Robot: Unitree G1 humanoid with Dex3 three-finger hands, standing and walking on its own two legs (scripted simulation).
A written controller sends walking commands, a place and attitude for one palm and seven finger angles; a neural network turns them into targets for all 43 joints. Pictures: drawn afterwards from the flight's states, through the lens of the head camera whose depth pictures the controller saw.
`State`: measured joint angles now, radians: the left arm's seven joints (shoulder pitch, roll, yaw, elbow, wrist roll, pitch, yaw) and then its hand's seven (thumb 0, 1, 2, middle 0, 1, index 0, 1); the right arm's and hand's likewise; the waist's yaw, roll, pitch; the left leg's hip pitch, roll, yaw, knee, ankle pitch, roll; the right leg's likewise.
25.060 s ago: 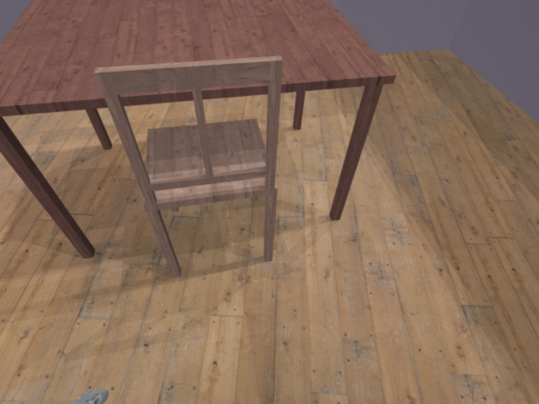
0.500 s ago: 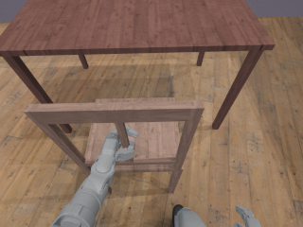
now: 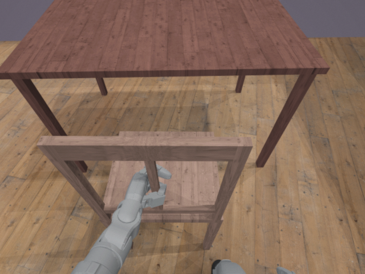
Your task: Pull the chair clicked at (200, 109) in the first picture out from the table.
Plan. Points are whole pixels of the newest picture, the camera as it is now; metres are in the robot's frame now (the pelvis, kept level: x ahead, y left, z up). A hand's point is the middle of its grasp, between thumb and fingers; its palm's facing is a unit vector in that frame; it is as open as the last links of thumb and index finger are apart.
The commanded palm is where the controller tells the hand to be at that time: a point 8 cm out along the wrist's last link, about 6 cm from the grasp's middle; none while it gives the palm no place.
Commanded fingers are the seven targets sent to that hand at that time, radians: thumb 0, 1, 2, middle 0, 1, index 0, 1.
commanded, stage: open the thumb and straighten the fingers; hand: left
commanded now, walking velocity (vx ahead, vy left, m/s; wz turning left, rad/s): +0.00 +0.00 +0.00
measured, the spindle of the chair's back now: (155, 187) +0.33 +0.07 -0.06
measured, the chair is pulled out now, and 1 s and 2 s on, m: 0.29 0.30 0.30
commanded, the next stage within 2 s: draw the fingers out of the gap in 0.80 s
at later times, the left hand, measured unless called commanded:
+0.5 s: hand (157, 198) +0.30 +0.06 -0.04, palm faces -0.20 -0.97 -0.16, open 13.1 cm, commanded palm +0.28 +0.12 -0.03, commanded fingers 0.00 -0.55 0.20 -0.17 -0.51 -0.17 -0.51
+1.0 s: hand (157, 199) +0.29 +0.06 -0.05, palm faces -0.18 -0.98 -0.14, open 17.4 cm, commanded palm +0.26 +0.12 -0.03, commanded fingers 0.00 -0.55 0.20 0.00 0.00 0.00 0.00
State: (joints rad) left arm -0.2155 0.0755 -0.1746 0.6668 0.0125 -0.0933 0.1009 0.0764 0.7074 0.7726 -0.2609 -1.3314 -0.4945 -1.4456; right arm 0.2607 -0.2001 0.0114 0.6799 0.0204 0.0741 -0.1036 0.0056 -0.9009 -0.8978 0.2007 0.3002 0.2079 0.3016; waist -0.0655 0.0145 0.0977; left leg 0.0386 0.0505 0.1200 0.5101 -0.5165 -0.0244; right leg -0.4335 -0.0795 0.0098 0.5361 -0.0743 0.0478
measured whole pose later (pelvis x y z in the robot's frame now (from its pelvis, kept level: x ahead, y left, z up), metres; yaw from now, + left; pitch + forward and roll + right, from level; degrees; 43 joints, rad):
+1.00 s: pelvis +0.00 -0.02 -0.02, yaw +5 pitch +13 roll +1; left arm -0.08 0.11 -0.15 0.34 0.00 0.02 -0.03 -0.01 -0.54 0.20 -0.01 -0.03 -0.01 -0.03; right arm 0.24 -0.28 -0.01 0.56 0.04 -0.04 -0.03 0.01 -0.90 -0.90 0.20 0.30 0.20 0.30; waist -0.05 0.04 -0.09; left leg -0.39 0.04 0.03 0.75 -0.60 -0.05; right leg -0.82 -0.13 -0.04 0.75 -0.16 0.04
